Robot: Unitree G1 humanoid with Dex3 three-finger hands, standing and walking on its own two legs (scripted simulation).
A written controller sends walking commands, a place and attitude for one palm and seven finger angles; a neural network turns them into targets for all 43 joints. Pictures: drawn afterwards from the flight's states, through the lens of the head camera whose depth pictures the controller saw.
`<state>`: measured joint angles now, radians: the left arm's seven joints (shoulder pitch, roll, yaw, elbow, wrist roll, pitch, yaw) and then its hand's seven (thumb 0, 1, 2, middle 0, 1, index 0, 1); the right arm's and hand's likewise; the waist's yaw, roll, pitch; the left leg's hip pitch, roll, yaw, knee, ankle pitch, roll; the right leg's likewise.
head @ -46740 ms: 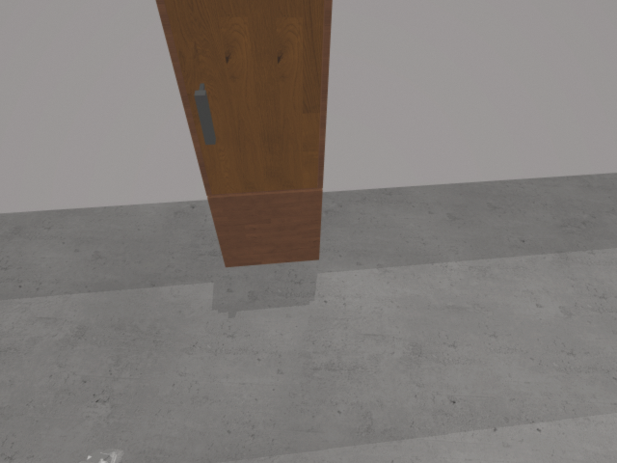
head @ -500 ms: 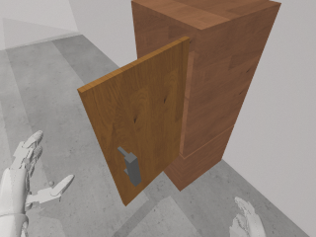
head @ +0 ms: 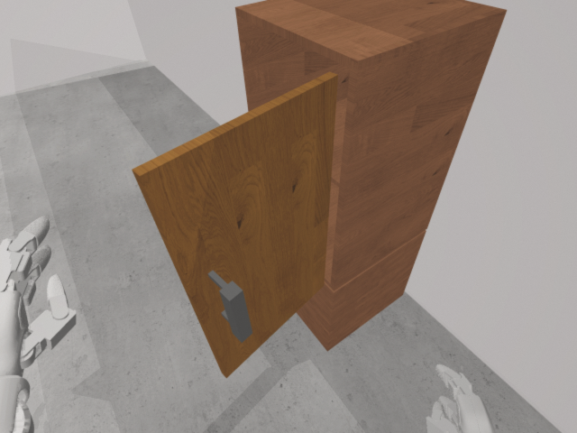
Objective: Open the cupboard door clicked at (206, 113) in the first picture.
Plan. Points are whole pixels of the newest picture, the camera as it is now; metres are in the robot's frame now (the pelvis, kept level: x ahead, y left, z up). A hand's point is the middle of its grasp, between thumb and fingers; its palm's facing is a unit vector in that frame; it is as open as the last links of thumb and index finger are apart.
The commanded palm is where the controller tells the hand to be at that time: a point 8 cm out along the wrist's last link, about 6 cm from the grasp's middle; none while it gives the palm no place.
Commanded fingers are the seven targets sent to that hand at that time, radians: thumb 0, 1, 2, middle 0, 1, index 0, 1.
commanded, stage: draw the hand back to the body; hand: left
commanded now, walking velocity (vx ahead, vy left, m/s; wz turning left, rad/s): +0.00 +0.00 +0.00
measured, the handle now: (229, 305) +0.33 +0.15 -0.05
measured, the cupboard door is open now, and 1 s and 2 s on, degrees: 100 100 100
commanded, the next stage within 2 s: step back with the hand held close in 0.08 s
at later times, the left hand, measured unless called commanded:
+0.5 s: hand (55, 320) +0.18 +0.27 +0.15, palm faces +0.34 -0.78 -0.52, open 7.4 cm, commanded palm +0.12 +0.31 +0.17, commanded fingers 0.00 0.90 0.90 -0.20 -0.30 -0.20 -0.30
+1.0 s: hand out of the picture +0.05 +0.30 +0.16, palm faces +0.45 -0.71 -0.53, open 7.4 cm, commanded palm -0.02 +0.34 +0.17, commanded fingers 0.00 0.90 0.90 -0.20 -0.30 -0.20 -0.30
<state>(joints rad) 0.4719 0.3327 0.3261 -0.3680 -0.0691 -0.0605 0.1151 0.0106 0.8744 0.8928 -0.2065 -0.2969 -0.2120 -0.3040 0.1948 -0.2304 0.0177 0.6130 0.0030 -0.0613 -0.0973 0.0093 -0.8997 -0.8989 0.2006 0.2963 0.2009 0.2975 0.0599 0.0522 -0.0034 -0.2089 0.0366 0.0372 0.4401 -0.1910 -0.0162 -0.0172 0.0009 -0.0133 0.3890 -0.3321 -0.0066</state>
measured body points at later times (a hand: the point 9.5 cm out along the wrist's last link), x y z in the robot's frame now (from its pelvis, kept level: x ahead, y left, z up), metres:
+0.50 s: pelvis -0.02 +0.01 +0.00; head -0.01 -0.01 +0.45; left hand +0.16 +0.31 +0.18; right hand +0.15 -0.24 -0.09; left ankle +0.03 +0.13 -0.74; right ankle -0.07 -0.11 -0.74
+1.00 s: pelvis -0.13 +0.02 -0.01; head -0.10 +0.03 +0.43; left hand +0.02 +0.34 +0.19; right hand +0.06 -0.20 -0.10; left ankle +0.02 +0.14 -0.73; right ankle -0.08 -0.11 -0.74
